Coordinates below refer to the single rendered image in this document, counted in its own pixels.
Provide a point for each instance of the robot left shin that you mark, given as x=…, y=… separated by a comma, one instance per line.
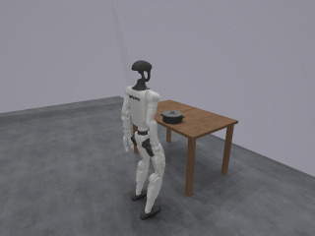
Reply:
x=141, y=177

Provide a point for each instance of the robot left upper arm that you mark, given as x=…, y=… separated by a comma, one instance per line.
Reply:
x=126, y=103

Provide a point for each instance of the robot left forearm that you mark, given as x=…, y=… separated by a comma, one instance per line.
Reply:
x=126, y=125

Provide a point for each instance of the robot right upper arm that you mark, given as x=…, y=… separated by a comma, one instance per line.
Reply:
x=153, y=99

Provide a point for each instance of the table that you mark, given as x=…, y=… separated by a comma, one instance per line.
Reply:
x=196, y=124

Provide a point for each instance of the lid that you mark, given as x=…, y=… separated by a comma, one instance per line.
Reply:
x=172, y=115

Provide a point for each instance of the right robot hand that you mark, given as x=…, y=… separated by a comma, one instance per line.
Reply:
x=159, y=160

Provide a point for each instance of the right robot thigh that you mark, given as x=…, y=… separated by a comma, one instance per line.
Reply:
x=150, y=153

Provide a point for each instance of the pot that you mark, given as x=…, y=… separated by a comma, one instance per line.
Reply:
x=172, y=120

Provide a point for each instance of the robot right forearm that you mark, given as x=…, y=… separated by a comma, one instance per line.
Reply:
x=153, y=135

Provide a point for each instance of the left robot hand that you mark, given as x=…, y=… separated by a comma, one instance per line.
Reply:
x=127, y=139

